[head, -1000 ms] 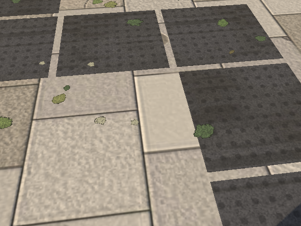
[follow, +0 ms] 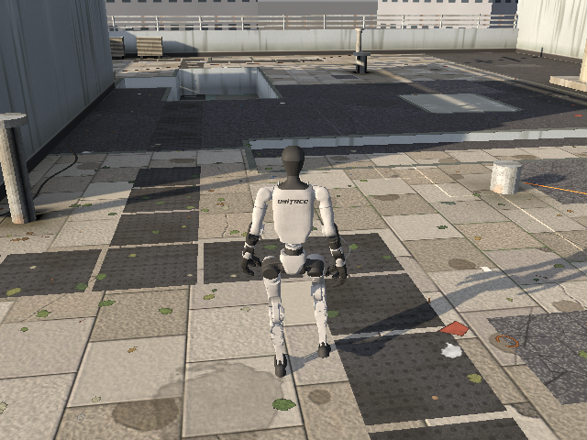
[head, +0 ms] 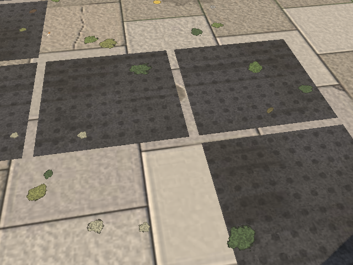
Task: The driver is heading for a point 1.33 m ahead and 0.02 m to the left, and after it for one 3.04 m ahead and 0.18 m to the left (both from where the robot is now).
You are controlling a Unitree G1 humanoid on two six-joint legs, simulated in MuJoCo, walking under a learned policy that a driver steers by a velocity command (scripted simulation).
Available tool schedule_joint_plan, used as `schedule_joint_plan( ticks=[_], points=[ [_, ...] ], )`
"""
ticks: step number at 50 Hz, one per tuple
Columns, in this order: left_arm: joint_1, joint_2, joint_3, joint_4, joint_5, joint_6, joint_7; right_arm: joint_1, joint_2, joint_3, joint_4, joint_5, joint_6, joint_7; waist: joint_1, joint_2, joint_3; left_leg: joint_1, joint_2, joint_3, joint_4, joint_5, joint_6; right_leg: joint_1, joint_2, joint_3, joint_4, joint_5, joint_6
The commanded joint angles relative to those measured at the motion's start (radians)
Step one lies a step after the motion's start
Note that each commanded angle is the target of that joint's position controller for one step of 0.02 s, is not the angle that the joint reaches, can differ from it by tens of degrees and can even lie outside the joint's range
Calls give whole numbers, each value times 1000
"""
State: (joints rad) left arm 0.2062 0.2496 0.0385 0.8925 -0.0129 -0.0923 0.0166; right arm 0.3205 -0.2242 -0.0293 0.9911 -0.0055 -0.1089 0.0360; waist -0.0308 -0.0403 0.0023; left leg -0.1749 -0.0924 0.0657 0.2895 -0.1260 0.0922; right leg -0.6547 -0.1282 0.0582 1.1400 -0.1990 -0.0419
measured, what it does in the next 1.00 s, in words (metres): walks ahead: right foot, then left foot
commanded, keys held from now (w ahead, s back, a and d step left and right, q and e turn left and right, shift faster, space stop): w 1.00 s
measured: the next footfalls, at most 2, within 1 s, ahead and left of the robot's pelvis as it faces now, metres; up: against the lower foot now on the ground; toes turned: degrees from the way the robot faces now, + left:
right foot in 0.30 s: +0.34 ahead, -0.17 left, +0.00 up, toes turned -2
left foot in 0.88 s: +0.65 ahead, +0.07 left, +0.00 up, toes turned +3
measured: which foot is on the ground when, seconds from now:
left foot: down 0.00-0.32, up 0.34-0.86, down 0.88-1.00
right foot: up 0.00-0.28, down 0.30-0.88, up 0.90-1.00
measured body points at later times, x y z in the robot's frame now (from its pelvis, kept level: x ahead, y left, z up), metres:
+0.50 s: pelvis +0.27 -0.08 +0.00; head +0.29 -0.10 +0.45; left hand +0.33 +0.18 -0.13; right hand +0.36 -0.35 -0.14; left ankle +0.27 +0.08 -0.66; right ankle +0.30 -0.16 -0.74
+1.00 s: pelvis +0.55 -0.01 -0.01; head +0.58 +0.00 +0.44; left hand +0.57 +0.25 -0.16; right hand +0.67 -0.27 -0.13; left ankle +0.61 +0.07 -0.74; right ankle +0.43 -0.16 -0.64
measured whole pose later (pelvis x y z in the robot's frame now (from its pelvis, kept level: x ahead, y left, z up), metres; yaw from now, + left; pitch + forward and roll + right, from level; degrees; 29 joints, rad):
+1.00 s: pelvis +0.55 -0.01 -0.01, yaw +1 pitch +2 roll +0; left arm 0.31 0.25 0.05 0.97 -0.03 -0.10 0.00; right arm 0.16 -0.24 -0.05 0.90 0.00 -0.10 0.03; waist 0.00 -0.03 0.03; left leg -0.37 -0.03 0.06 0.48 -0.15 0.07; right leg -0.38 -0.04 0.03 1.19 -0.38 -0.05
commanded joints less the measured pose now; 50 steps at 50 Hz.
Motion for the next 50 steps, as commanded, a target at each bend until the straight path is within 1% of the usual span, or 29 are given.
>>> schedule_joint_plan(
  ticks=[1, 6, 9, 11, 13, 14, 15, 16, 17, 18, 19, 20, 21, 23, 24, 25, 28, 32, 38, 41, 42, 43, 44, 45, 46, 47, 48, 49, 50],
  points=[
    [34, 46, 14, -42, 12, 4, 7, -38, -131, -20, -54, 1, -17, -20, 46, 80, 54, -97, 281, -213, -206, 67, 170, -32, -42, 1, -136, 153, 28],
    [-157, 28, 5, -92, 0, -8, -10, 61, -165, -26, -31, 20, -1, -37, -23, 82, 58, 16, 271, -161, -186, 75, 123, 1, 11, -44, -464, 307, 39],
    [-236, 34, 2, -123, -8, -13, -29, 109, -168, -29, -9, 26, 11, -37, -50, 90, 79, 111, 307, -170, -145, 58, 118, -5, 28, -47, -554, 260, 32],
    [-255, 47, 3, -141, -10, -21, -42, 117, -173, -34, -2, 26, 21, -40, -43, 96, 82, 172, 338, -184, -102, 70, 107, 5, 37, -45, -598, 187, 7],
    [-196, 75, 15, -135, -9, -29, -49, 94, -188, -40, -5, 27, 32, -42, 1, 115, 52, 197, 350, -187, -26, 187, 88, 111, 65, -67, -637, 115, -22],
    [-97, 103, 32, -108, -7, -32, -48, 71, -186, -38, -11, 24, 37, -42, 59, 115, -4, 186, 316, -156, 91, 355, 68, 250, 99, -96, -660, 101, -44],
    [91, 162, 60, -52, -6, -34, -41, 62, -154, -25, -22, 13, 39, -41, 135, 88, -124, 99, 254, -104, 318, 421, 37, 505, 84, -72, -648, 120, -83],
    [262, 273, 87, -23, 15, -32, -35, 130, -68, 4, -50, 2, 26, -36, 150, -96, -298, -248, 134, -23, 720, 142, -29, 911, -169, 280, -654, 83, -209],
    [305, 254, 82, -6, 10, -26, -41, 174, -18, 21, -39, 17, -1, -30, 137, -267, -389, -507, 23, -106, 960, -410, -52, 1071, -290, 663, -817, -48, -300],
    [244, 174, 56, -17, 5, -28, -42, 101, -137, -8, -51, 40, -20, -26, 138, -170, -283, -604, 90, -193, 1060, -387, -28, 984, -258, 597, -840, -86, -251],
    [149, 133, 42, -41, 5, -27, -40, 15, -165, -16, -79, 52, -28, -26, 113, -107, -176, -617, 145, -165, 1050, -296, -13, 844, -224, 439, -849, -17, -212],
    [69, 106, 31, -54, 9, -26, -45, -26, -154, -18, -86, 40, -25, -31, 80, -24, -106, -574, 188, -143, 989, -211, -18, 699, -181, 327, -886, 76, -194],
    [30, 79, 23, -58, 14, -29, -49, -32, -145, -26, -87, 26, -13, -37, 49, -20, -68, -521, 220, -144, 923, -159, -21, 606, -142, 252, -921, 126, -178],
    [34, 47, 16, -37, 20, -31, -56, -5, -102, -26, -76, 22, 17, -40, 18, -24, -41, -446, 233, -130, 877, -99, -24, 520, -82, 159, -972, 183, -161],
    [50, 85, 24, -25, 19, -33, -53, 17, -82, -24, -75, 22, 26, -40, 1, -48, -33, -445, 234, -127, 852, -87, -35, 499, -96, 136, -985, 242, -183],
    [65, 101, 30, -15, 16, -35, -48, -4, -84, -24, -85, 18, 30, -42, 2, -33, -11, -474, 240, -126, 817, -63, -48, 495, -97, 117, -999, 285, -193],
    [119, 110, 32, 10, 16, -26, -31, -132, -91, -32, -127, 11, 30, -43, 28, -6, 22, -573, 241, -119, 657, 64, -70, 539, -90, 72, -1014, 328, -183],
    [174, 123, 32, 33, 8, -17, -17, -269, -66, -25, -165, 14, 23, -31, 67, -15, 43, -534, 210, -87, 424, 225, -70, 559, -63, 11, -1034, 278, -154],
    [252, 134, 40, 86, -3, 4, -7, -418, -71, -18, -223, 26, 9, -2, 102, -20, 98, -557, 182, -77, 265, 171, -41, 722, -124, 12, -981, 267, -145],
    [221, 154, 50, 86, -5, 16, -2, -369, -103, -29, -222, 27, -1, 10, 54, -43, 57, -427, 144, -48, 226, 66, -5, 762, -140, 5, -888, 459, -121],
    [198, 161, 52, 82, -4, 21, -1, -289, -128, -44, -201, 25, -3, 7, 7, -57, 5, -297, 108, -16, 217, 51, 13, 751, -122, -14, -797, 627, -107],
    [182, 143, 44, 75, 1, 26, -2, -123, -171, -69, -147, 24, -2, 1, -70, -43, -89, -74, 80, 2, 210, 67, 40, 692, -68, -52, -610, 715, -81],
    [186, 115, 29, 51, 16, 26, -3, 69, -246, -92, -106, 13, 0, -9, -130, 55, -235, 250, 247, -189, 233, 85, 104, 472, -5, -94, -298, 471, -46],
    [317, -32, -12, 50, 14, 2, -17, 144, -316, -105, -82, 6, 5, -6, -61, 327, -373, 593, 480, -680, 117, -95, 272, 63, 190, -71, 67, -227, 20],
    [268, 58, 7, 63, -10, -25, -22, 129, -223, -78, -86, 14, 5, -6, -90, 256, -375, 581, 476, -793, 22, -184, 253, -53, 162, 75, 205, -366, 2],
    [168, 123, 24, 28, -33, -40, -24, 35, -180, -65, -102, 18, 1, -9, -74, 209, -220, 447, 445, -638, 8, -146, 200, -121, 107, 59, 225, -293, -16],
    [106, 128, 26, 12, -32, -43, -16, -56, -152, -55, -124, 15, 0, -9, -40, 115, -140, 287, 409, -507, -14, -50, 170, -85, 49, 29, 178, -192, -18],
    [74, 120, 33, 7, -15, -37, -8, -109, -122, -46, -130, 6, -2, -5, -10, 78, -77, 149, 371, -417, -46, 35, 153, -38, 17, 16, 114, -132, -14],
    [97, 104, 38, 10, -7, -23, -5, -126, -97, -38, -125, -4, -5, -2, 26, 100, -65, 71, 340, -356, -76, 70, 139, 29, -11, 24, 70, -93, -16]
  ],
)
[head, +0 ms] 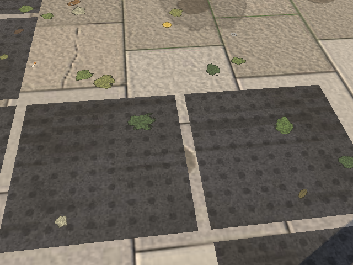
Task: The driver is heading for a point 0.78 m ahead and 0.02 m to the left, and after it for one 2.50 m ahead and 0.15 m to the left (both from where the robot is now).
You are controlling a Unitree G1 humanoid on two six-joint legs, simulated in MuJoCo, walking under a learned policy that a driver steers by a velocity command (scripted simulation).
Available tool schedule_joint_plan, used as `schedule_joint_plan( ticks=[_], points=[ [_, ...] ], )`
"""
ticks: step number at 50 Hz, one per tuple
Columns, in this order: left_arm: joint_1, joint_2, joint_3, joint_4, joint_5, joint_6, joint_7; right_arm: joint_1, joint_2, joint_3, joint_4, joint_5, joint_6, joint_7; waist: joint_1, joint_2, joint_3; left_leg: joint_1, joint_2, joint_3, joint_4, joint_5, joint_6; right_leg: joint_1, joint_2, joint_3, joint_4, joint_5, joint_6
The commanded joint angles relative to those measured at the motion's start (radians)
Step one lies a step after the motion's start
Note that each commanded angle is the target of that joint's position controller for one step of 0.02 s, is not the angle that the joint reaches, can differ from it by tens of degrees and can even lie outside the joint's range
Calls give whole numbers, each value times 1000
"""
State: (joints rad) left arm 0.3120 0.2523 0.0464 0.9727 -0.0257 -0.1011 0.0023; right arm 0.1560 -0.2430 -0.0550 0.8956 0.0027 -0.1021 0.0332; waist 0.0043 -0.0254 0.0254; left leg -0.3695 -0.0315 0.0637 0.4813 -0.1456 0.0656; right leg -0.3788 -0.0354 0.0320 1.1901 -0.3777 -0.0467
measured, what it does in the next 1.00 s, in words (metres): walks ahead: right foot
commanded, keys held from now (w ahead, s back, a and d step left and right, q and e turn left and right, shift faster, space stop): w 1.00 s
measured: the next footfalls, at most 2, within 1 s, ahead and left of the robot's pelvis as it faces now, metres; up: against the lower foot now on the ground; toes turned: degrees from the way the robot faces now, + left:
right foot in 0.44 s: +0.42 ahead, -0.15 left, +0.00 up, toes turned -3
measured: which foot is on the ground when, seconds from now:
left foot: down 0.00-0.44, up 0.46-1.00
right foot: up 0.00-0.42, down 0.44-1.00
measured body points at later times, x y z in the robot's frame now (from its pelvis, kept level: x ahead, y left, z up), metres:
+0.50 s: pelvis +0.27 -0.05 -0.01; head +0.31 -0.06 +0.44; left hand +0.47 +0.19 -0.11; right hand +0.24 -0.32 -0.16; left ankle +0.09 +0.08 -0.68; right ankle +0.38 -0.15 -0.73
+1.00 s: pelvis +0.54 -0.02 -0.01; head +0.57 -0.02 +0.44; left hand +0.49 +0.24 -0.15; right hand +0.76 -0.25 -0.11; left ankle +0.69 +0.09 -0.73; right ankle +0.38 -0.15 -0.73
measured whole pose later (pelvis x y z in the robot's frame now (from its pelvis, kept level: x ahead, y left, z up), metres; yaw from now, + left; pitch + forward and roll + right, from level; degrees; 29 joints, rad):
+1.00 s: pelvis +0.54 -0.02 -0.01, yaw +0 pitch +2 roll -2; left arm 0.41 0.25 0.07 1.02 -0.02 -0.06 0.01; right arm 0.00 -0.23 -0.05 0.86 0.02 -0.09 0.04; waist 0.07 0.02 0.01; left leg -0.51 0.04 0.03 0.50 -0.04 0.07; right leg 0.09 0.01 -0.05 0.28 -0.40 0.00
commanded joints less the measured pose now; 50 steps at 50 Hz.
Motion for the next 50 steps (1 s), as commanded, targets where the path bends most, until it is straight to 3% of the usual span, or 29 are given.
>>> schedule_joint_plan(
  ticks=[1, 3, 5, 11, 17, 20, 21, 22, 23, 24, 25, 26, 27, 28, 30, 34, 40, 45, 48, 49, 50],
  points=[
    [13, 75, 29, -66, 7, 0, 10, 43, -71, -11, -20, -14, -14, 4, 6, 99, -80, 223, 264, -323, -297, 99, 167, -209, -110, 47, -10, 103, -8],
    [12, 52, 29, -68, 9, 19, 13, 75, -96, -17, 1, -8, -18, -2, 19, 94, -49, 178, 254, -267, -337, 139, 181, -214, -120, 33, -70, 134, 4],
    [-63, 60, 33, -95, 17, 25, 16, 107, -126, -24, 15, -8, -17, -15, 9, 76, -17, 188, 256, -239, -362, 167, 185, -287, -127, 29, -164, 221, 24],
    [-266, 36, 25, -152, 16, 16, 1, 198, -138, -21, 49, 4, -2, -37, -50, 80, 23, 253, 216, -143, -376, 172, 135, -310, -88, -10, -494, 482, 37],
    [-415, 40, 13, -211, 3, 2, -32, 283, -151, -29, 100, 12, 22, -42, -90, 87, 69, 425, 281, -146, -304, 197, 129, -334, -55, -27, -647, 402, 13],
    [-346, 79, 27, -206, 3, -8, -43, 250, -173, -39, 99, 16, 33, -47, -31, 116, 22, 463, 298, -140, -201, 418, 102, -188, -13, -56, -688, 303, -29],
    [-242, 107, 43, -176, 6, -9, -41, 222, -174, -38, 93, 17, 38, -47, 30, 120, -40, 444, 269, -110, -87, 582, 83, -32, 23, -88, -709, 308, -51],
    [-64, 159, 69, -119, 10, -8, -34, 211, -148, -28, 83, 12, 40, -47, 104, 98, -150, 350, 212, -70, 118, 608, 53, 224, 19, -76, -697, 336, -86],
    [121, 243, 89, -86, 22, -4, -22, 226, -112, -11, 56, -11, 37, -47, 147, -57, -308, 116, 135, -18, 465, 254, 15, 538, -201, 189, -684, 347, -156],
    [138, 271, 89, -70, 25, -3, -32, 346, 18, 23, 64, 3, 12, -34, 72, -305, -413, -249, -39, -93, 748, -415, -30, 802, -379, 659, -837, 160, -306],
    [102, 172, 63, -81, 15, -5, -33, 269, -103, -3, 69, 28, -10, -30, 101, -177, -338, -355, 24, -195, 852, -419, -11, 744, -341, 644, -882, 68, -259],
    [12, 132, 50, -99, 14, -7, -29, 174, -144, -14, 39, 44, -23, -27, 87, -125, -205, -398, 74, -168, 849, -321, 6, 605, -308, 487, -898, 125, -214],
    [-66, 114, 41, -115, 20, -7, -31, 130, -136, -15, 33, 39, -23, -35, 52, -31, -138, -350, 125, -144, 802, -227, 3, 456, -271, 376, -926, 231, -193],
    [-108, 88, 34, -119, 27, -9, -34, 110, -126, -23, 32, 24, -16, -41, 25, -12, -85, -308, 152, -137, 743, -175, -2, 342, -234, 295, -958, 303, -183],
    [-110, 66, 27, -106, 36, -13, -37, 151, -84, -24, 40, 19, 10, -42, -17, -45, -74, -220, 180, -139, 677, -127, -8, 247, -199, 216, -1012, 345, -180],
    [-46, 119, 39, -73, 32, -15, -17, 58, -75, -29, 7, 6, 31, -48, -14, -23, -12, -316, 194, -124, 514, 1, -43, 226, -194, 138, -1072, 410, -196],
    [42, 129, 37, -35, 19, -2, 2, -140, -49, -18, -48, 8, 21, -31, 41, -31, 31, -306, 148, -79, 192, 251, -55, 268, -152, 35, -1089, 397, -150],
    [112, 140, 45, 12, 10, 17, 7, -257, -55, -7, -97, 18, 11, -5, 70, -36, 70, -329, 125, -75, 69, 188, -32, 414, -211, 35, -1031, 414, -145],
    [85, 161, 55, 15, 6, 30, 13, -207, -92, -18, -97, 21, 0, 7, 21, -62, 33, -213, 92, -51, 30, 82, 6, 465, -236, 35, -942, 591, -119],
    [59, 166, 56, 10, 5, 34, 13, -124, -117, -32, -75, 18, -2, 6, -29, -72, -18, -82, 57, -20, 15, 69, 25, 456, -216, 12, -848, 756, -102],
    [47, 144, 48, 4, 8, 39, 13, 42, -161, -58, -20, 15, -1, 0, -102, -54, -115, 145, 33, -4, 11, 85, 53, 395, -161, -28, -660, 838, -76]
  ],
)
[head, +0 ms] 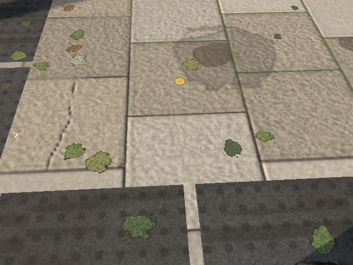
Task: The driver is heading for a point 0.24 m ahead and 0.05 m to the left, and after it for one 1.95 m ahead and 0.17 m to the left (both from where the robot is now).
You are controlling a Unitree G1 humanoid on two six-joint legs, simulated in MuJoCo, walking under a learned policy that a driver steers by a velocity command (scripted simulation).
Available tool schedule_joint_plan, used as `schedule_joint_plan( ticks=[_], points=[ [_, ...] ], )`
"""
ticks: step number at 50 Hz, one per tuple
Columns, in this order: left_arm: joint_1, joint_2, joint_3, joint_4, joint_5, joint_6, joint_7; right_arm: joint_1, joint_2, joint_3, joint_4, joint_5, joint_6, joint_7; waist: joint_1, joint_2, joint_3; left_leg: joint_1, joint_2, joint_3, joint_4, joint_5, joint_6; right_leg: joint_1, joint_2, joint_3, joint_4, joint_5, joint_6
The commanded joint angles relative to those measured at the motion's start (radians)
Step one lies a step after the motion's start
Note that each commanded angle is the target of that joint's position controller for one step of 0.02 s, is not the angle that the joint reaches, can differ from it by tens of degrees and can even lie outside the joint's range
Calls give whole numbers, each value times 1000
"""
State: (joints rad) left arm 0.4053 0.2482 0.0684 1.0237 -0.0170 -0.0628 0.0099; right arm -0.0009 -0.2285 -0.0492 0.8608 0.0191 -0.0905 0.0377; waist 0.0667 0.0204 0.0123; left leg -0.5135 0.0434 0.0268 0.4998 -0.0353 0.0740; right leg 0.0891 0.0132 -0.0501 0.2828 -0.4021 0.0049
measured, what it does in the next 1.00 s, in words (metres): walks ahead: left foot, then right foot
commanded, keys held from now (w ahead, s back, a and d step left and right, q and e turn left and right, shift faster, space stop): w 1.00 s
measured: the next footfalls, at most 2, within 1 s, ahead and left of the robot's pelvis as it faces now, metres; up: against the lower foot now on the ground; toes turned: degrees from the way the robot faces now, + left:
left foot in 0.02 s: +0.18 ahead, +0.11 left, +0.00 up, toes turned +2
right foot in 0.58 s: +0.50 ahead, -0.12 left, +0.00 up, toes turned -3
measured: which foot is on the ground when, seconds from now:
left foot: up 0.00-0.00, down 0.02-0.60, up 0.62-1.00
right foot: down 0.00-0.02, up 0.04-0.56, down 0.58-1.00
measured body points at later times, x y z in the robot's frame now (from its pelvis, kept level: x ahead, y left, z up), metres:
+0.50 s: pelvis +0.26 +0.01 +0.01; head +0.29 +0.01 +0.46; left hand +0.47 +0.24 -0.09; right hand +0.23 -0.25 -0.13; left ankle +0.14 +0.11 -0.73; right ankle +0.45 -0.13 -0.69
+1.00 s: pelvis +0.54 -0.02 +0.02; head +0.56 -0.02 +0.47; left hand +0.52 +0.24 -0.12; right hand +0.73 -0.27 -0.09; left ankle +0.74 +0.14 -0.68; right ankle +0.46 -0.12 -0.73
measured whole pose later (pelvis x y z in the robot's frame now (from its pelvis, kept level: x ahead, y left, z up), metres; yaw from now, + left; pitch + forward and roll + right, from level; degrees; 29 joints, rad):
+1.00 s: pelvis +0.54 -0.02 +0.02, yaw +0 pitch +2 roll -2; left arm 0.36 0.23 0.06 1.01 -0.01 -0.09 0.00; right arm 0.04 -0.25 -0.06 0.90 0.01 -0.07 0.01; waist 0.07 0.04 0.00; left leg -0.66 0.11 -0.02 0.61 0.07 0.01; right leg 0.01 0.05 -0.06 0.20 -0.24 -0.04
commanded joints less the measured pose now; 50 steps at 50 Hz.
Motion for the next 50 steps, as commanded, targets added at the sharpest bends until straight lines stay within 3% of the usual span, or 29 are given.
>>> schedule_joint_plan(
  ticks=[1, 2, 3, 4, 5, 6, 8, 10, 12, 18, 22, 25, 27, 28, 29, 30, 31, 32, 33, 34, 35, 37, 39, 43, 46, 50],
  points=[
    [-36, 116, 9, -70, 17, 1, 6, 388, -253, -86, 56, -14, -12, -14, -220, 14, -253, 607, 135, -172, 15, -13, 109, -287, -144, 7, 566, 604, -89],
    [86, -27, -31, -75, 17, -23, -7, 450, -320, -96, 79, -15, -7, -10, -150, 286, -375, 925, 352, -659, -114, -193, 276, -686, 50, 35, 908, -83, -25],
    [27, 72, -10, -65, -7, -48, -12, 437, -223, -69, 73, -7, -8, -9, -183, 198, -364, 908, 336, -741, -195, -316, 254, -801, 13, 173, 1038, -176, -42],
    [-71, 129, 5, -96, -29, -63, -15, 342, -179, -55, 54, -5, -13, -12, -170, 151, -219, 781, 305, -590, -207, -286, 203, -871, -41, 157, 1056, -97, -62],
    [-126, 131, 6, -107, -28, -66, -8, 257, -152, -45, 33, -12, -15, -13, -140, 63, -143, 630, 268, -469, -229, -196, 175, -836, -97, 129, 1013, 3, -66],
    [-152, 126, 14, -109, -12, -60, 0, 203, -122, -36, 26, -21, -17, -10, -111, 33, -82, 496, 233, -382, -259, -108, 160, -788, -129, 119, 948, 65, -63],
    [-111, 87, 17, -100, -5, -33, 3, 191, -91, -25, 36, -32, -21, -5, -61, 63, -62, 379, 193, -293, -315, -49, 150, -685, -161, 125, 877, 122, -61],
    [-119, 64, 16, -104, -1, -16, 6, 223, -118, -31, 54, -25, -25, -12, -50, 53, -33, 339, 186, -241, -356, -9, 163, -695, -171, 113, 810, 157, -48],
    [-192, 71, 20, -130, 7, -10, 8, 255, -148, -37, 67, -24, -24, -25, -61, 32, -1, 350, 189, -212, -382, 26, 168, -765, -175, 110, 710, 248, -28],
    [-385, 45, 10, -183, 6, -19, -10, 345, -153, -32, 99, -13, -12, -44, -114, 38, 41, 398, 140, -99, -396, 55, 119, -767, -133, 66, 395, 513, -14],
    [-498, 43, -2, -222, -2, -26, -30, 418, -160, -35, 136, -8, 3, -46, -152, 34, 78, 517, 178, -93, -360, 66, 120, -791, -108, 51, 285, 486, -23],
    [-526, 58, -3, -247, -6, -36, -49, 431, -174, -44, 152, -4, 19, -52, -139, 49, 81, 607, 222, -102, -295, 158, 108, -780, -93, 47, 236, 390, -54],
    [-441, 96, 12, -231, -5, -41, -52, 396, -192, -50, 146, -2, 26, -54, -81, 77, 24, 620, 221, -88, -199, 396, 86, -626, -49, 13, 215, 328, -84],
    [-315, 128, 31, -193, -1, -42, -49, 369, -188, -48, 139, 0, 31, -54, -11, 77, -49, 593, 185, -55, -61, 547, 65, -447, -14, -16, 195, 341, -109],
    [-128, 184, 56, -138, 5, -41, -41, 360, -160, -36, 126, -7, 32, -54, 61, 49, -171, 457, 131, -18, 162, 493, 34, -160, -57, 33, 227, 376, -151],
    [26, 285, 80, -111, 25, -37, -32, 449, -71, -9, 104, -22, 18, -47, 52, -151, -342, 82, 0, 27, 558, 83, -32, 253, -321, 424, 224, 324, -285],
    [45, 244, 64, -98, 11, -31, -35, 469, -40, 5, 118, -9, -8, -38, 43, -286, -433, -128, -107, -82, 780, -527, -52, 364, -431, 780, 49, 203, -370],
    [-29, 179, 42, -110, 3, -32, -35, 381, -138, -21, 99, 18, -28, -32, 46, -210, -301, -232, -37, -145, 866, -508, -29, 261, -389, 679, 25, 126, -314],
    [-115, 139, 30, -132, 6, -33, -31, 298, -156, -24, 75, 31, -37, -32, 26, -153, -185, -250, 17, -114, 848, -421, -15, 110, -350, 529, 6, 157, -275],
    [-186, 111, 19, -142, 14, -36, -35, 259, -147, -28, 70, 22, -35, -39, -8, -80, -100, -211, 61, -91, 778, -340, -16, -53, -309, 420, -33, 233, -253],
    [-224, 81, 10, -145, 24, -41, -38, 261, -141, -37, 74, 8, -22, -46, -44, -82, -62, -147, 93, -96, 710, -289, -16, -160, -271, 347, -65, 285, -232],
    [-224, 76, 7, -133, 26, -45, -42, 304, -91, -34, 84, 2, 5, -49, -81, -101, -44, -68, 110, -94, 645, -252, -23, -259, -248, 284, -119, 315, -234],
    [-192, 110, 14, -116, 24, -50, -32, 272, -84, -36, 70, -3, 17, -53, -88, -88, -13, -102, 118, -84, 571, -193, -40, -286, -244, 239, -156, 359, -249],
    [-132, 132, 17, -93, 19, -43, -10, 133, -83, -37, 25, -14, 15, -47, -59, -75, 21, -177, 110, -72, 334, 28, -67, -247, -220, 161, -178, 416, -226],
    [-81, 140, 18, -74, 10, -39, -4, 26, -66, -26, -3, -9, 10, -36, -25, -77, 43, -136, 75, -38, 171, 138, -68, -232, -198, 108, -183, 406, -203],
    [-9, 149, 23, -35, 2, -25, -2, -79, -70, -16, -41, 1, 5, -16, 7, -76, 76, -156, 53, -33, 63, 109, -55, -110, -242, 106, -142, 405, -199]
  ],
)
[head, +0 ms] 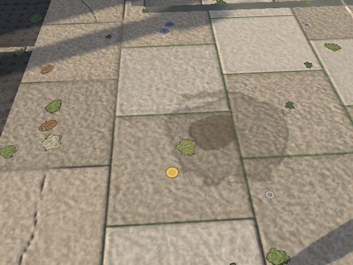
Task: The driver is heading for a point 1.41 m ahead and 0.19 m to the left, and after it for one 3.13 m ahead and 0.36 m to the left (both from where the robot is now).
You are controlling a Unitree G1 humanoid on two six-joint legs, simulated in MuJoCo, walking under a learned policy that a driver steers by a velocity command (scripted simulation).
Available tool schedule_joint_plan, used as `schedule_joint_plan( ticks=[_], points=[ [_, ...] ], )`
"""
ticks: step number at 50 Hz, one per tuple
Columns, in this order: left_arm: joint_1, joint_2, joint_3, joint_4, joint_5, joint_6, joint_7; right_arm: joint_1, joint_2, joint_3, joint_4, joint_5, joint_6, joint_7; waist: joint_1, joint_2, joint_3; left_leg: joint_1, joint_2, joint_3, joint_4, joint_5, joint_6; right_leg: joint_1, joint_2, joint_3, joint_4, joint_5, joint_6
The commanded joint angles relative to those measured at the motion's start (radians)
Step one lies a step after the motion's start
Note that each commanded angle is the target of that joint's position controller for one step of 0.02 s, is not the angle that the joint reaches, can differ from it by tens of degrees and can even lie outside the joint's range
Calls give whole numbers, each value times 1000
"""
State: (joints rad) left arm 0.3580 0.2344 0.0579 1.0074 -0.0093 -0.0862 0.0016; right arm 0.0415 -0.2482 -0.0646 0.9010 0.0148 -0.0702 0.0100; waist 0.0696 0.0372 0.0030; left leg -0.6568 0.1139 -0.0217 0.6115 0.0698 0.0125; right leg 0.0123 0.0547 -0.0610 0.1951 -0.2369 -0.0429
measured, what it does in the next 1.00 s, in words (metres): walks ahead: left foot, then right foot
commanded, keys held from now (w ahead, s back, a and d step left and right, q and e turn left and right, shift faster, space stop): w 0.60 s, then no key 0.40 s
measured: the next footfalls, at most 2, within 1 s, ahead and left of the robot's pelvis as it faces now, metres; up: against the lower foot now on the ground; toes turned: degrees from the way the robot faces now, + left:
left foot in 0.12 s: +0.26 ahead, +0.14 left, +0.00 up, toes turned +3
right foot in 0.68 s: +0.58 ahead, -0.09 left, +0.00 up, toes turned -3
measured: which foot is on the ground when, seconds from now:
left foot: up 0.00-0.10, down 0.12-0.70, up 0.72-1.00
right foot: down 0.00-0.14, up 0.16-0.66, down 0.68-1.00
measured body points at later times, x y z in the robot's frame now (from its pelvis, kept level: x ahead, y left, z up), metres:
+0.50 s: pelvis +0.28 +0.06 +0.00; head +0.30 +0.06 +0.45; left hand +0.45 +0.31 -0.11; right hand +0.27 -0.21 -0.13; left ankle +0.22 +0.14 -0.74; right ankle +0.47 -0.13 -0.68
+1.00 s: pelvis +0.50 -0.01 +0.00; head +0.52 -0.02 +0.45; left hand +0.59 +0.24 -0.14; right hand +0.60 -0.27 -0.14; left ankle +0.56 +0.16 -0.72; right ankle +0.54 -0.09 -0.74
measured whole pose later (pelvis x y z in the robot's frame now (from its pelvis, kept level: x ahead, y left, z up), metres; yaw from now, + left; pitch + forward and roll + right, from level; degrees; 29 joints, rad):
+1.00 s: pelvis +0.50 -0.01 +0.00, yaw +0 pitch +1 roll -1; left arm 0.15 0.21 0.03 1.00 0.03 -0.05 -0.01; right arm 0.14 -0.25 -0.06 0.96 0.00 0.00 -0.04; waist 0.01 0.04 0.03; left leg -0.46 0.09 -0.04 0.72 -0.27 -0.03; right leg -0.27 0.05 -0.08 0.37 -0.13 -0.07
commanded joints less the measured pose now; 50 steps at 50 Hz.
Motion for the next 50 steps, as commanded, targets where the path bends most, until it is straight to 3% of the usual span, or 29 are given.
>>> schedule_joint_plan(
  ticks=[1, 4, 5, 6, 7, 8, 9, 10, 11, 12, 13, 14, 18, 24, 28, 30, 32, 33, 34, 35, 36, 37, 38, 39, 40, 42, 43, 46, 50],
  points=[
    [45, 167, 36, -12, -8, 3, 8, -136, -55, 0, -92, 6, -19, 17, 3, -96, 89, -17, -19, 12, -67, -26, 17, 2, -301, 122, -34, 255, -147],
    [21, 188, 46, -10, -11, 18, 13, -80, -97, -12, -91, 8, -29, 29, -49, -123, 50, 98, -55, 36, -104, -137, 56, 62, -327, 124, 63, 448, -119],
    [-4, 189, 46, -16, -12, 23, 14, 13, -123, -28, -65, 5, -30, 27, -105, -129, -7, 237, -90, 69, -123, -144, 76, 52, -301, 96, 171, 614, -101],
    [-11, 162, 35, -23, -8, 27, 14, 186, -172, -54, -9, 1, -30, 21, -176, -106, -112, 480, -99, 71, -115, -126, 106, -24, -244, 55, 371, 665, -72],
    [11, 124, 17, -48, 14, 27, 15, 369, -254, -75, 26, -11, -28, 10, -219, 38, -269, 790, 106, -174, -97, -115, 173, -244, -172, 4, 711, 350, -33],
    [126, -5, -17, -45, 7, 3, 3, 400, -292, -78, 46, -9, -24, 19, -145, 298, -376, 1063, 286, -648, -251, -329, 325, -616, 13, 66, 1009, -316, 18],
    [46, 109, 7, -41, -16, -20, -2, 371, -195, -50, 34, 0, -27, 21, -179, 174, -320, 1022, 253, -660, -307, -443, 283, -727, -41, 185, 1119, -345, -2],
    [-48, 151, 19, -71, -36, -34, -5, 284, -156, -38, 16, 0, -32, 17, -167, 127, -189, 895, 225, -514, -320, -403, 239, -785, -90, 163, 1125, -252, -21],
    [-93, 146, 20, -78, -34, -36, 3, 205, -137, -29, -3, -9, -34, 17, -135, 37, -119, 750, 192, -405, -345, -299, 219, -746, -144, 136, 1083, -155, -21],
    [-114, 140, 27, -79, -19, -30, 9, 157, -108, -21, -8, -19, -36, 19, -108, 15, -64, 628, 159, -323, -375, -216, 211, -703, -174, 129, 1024, -96, -18],
    [-91, 124, 30, -75, -15, -17, 10, 142, -88, -14, -6, -29, -39, 20, -76, 41, -56, 559, 137, -273, -402, -175, 204, -639, -199, 137, 989, -58, -17],
    [-74, 102, 29, -71, -14, -5, 10, 147, -81, -12, 0, -28, -40, 22, -63, 48, -51, 525, 125, -243, -428, -157, 208, -609, -205, 135, 958, -45, -14],
    [-164, 90, 31, -103, 0, 15, 15, 211, -134, -23, 28, -20, -42, 0, -67, 12, 10, 506, 121, -161, -491, -73, 225, -698, -219, 120, 785, 83, 24],
    [-355, 61, 18, -157, -2, 5, -5, 299, -139, -19, 60, -9, -30, -18, -120, 20, 54, 541, 69, -38, -508, -48, 180, -677, -170, 67, 465, 346, 37],
    [-458, 63, 7, -196, -11, -2, -26, 369, -147, -24, 97, -2, -14, -20, -151, 19, 90, 666, 115, -34, -466, -33, 179, -702, -147, 59, 361, 309, 21],
    [-472, 77, 7, -213, -13, -9, -39, 373, -158, -30, 106, 1, -3, -24, -138, 29, 90, 731, 148, -42, -422, 31, 169, -697, -139, 61, 330, 243, -2],
    [-387, 114, 22, -196, -2, -15, -42, 334, -170, -35, 101, -3, 9, -29, -80, 59, 36, 753, 134, -24, -298, 334, 134, -550, -89, 31, 297, 193, -29],
    [-258, 145, 41, -156, 7, -19, -41, 309, -167, -33, 94, -1, 16, -31, -12, 63, -42, 738, 93, 5, -155, 496, 104, -374, -50, 1, 269, 245, -52],
    [-118, 201, 60, -114, 21, -22, -35, 318, -144, -23, 83, -8, 17, -32, 35, 27, -152, 627, 31, 39, 42, 419, 59, -123, -102, 43, 293, 479, -87],
    [4, 282, 73, -91, 40, -17, -26, 397, -71, 3, 68, -38, 5, -27, 17, -170, -319, 300, -88, 70, 406, -80, -2, 269, -352, 327, 376, 792, -203],
    [20, 251, 59, -79, 22, -5, -29, 492, -16, 21, 104, -15, -11, -19, -1, -331, -474, 114, -211, -36, 680, -741, -40, 418, -508, 635, 269, 853, -341],
    [-20, 198, 42, -92, 8, 2, -32, 425, -120, -8, 104, 10, -21, -16, 17, -201, -412, 81, -153, -134, 755, -728, -28, 299, -454, 544, 242, 769, -297],
    [-122, 162, 30, -110, 6, 4, -26, 326, -132, -12, 72, 26, -19, -20, -5, -162, -260, 28, -103, -83, 729, -672, -21, 150, -412, 398, 223, 741, -254],
    [-195, 133, 17, -118, 14, 0, -27, 279, -117, -12, 68, 15, -9, -29, -37, -83, -163, 50, -57, -49, 659, -604, -26, -11, -364, 308, 181, 731, -228],
    [-238, 101, 8, -120, 19, -4, -25, 274, -111, -19, 67, 2, 8, -39, -70, -77, -128, 113, -22, -47, 586, -556, -26, -123, -335, 258, 146, 694, -207],
    [-268, 80, -1, -104, 41, -5, -28, 318, -61, -14, 79, -8, 39, -46, -116, -111, -116, 264, -10, -42, 487, -496, -30, -276, -300, 191, 98, 693, -205],
    [-279, 88, -1, -98, 45, -7, -25, 326, -43, -11, 78, -9, 47, -50, -130, -125, -112, 295, -11, -34, 417, -476, -35, -310, -288, 159, 86, 710, -210],
    [-297, 122, 4, -87, 41, 2, -9, 267, -48, -7, 62, -16, 61, -58, -128, -143, -129, 355, -17, -17, 201, -365, -43, -324, -264, 110, 71, 643, -198],
    [-270, 127, -1, -64, 29, 30, 4, 192, -75, -13, 55, -15, 81, -56, -100, -129, -94, 411, -28, -6, 48, -278, -39, -333, -262, 145, 32, 219, -171]
  ],
)
Velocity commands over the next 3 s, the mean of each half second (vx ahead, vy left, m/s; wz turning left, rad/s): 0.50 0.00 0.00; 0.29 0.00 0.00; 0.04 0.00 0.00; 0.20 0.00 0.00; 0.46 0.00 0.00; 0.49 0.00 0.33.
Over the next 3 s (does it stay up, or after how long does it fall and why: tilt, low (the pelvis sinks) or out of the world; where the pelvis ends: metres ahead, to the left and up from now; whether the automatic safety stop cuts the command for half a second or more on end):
stays up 1.19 0.08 -0.03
